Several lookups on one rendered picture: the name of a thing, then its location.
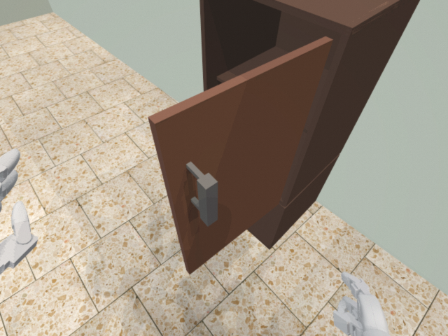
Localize handle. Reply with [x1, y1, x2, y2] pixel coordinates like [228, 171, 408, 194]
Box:
[186, 162, 218, 227]

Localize robot left hand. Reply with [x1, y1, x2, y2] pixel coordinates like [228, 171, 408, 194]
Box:
[0, 148, 38, 274]

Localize robot right hand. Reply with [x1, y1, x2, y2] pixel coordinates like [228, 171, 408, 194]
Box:
[333, 272, 389, 336]

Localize cupboard door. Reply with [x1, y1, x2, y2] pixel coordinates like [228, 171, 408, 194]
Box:
[148, 36, 333, 274]

